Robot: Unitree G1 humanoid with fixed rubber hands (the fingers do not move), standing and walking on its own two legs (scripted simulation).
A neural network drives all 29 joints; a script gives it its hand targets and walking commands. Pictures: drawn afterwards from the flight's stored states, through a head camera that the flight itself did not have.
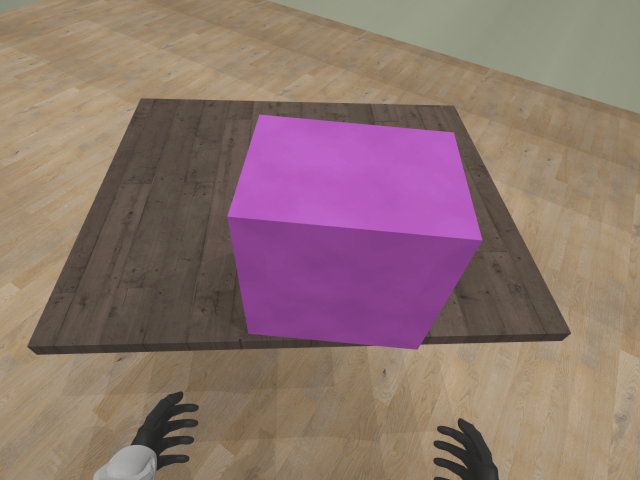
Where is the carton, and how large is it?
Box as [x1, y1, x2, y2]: [227, 115, 481, 349]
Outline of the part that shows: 259,115 227,216 248,333 417,349 481,241 479,229 453,132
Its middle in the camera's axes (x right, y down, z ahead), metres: +0.04 +0.00 +0.55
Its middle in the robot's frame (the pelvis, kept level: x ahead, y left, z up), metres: +0.42 +0.01 +0.05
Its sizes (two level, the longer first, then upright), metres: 0.259 0.188 0.259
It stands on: a table, 0.70 m high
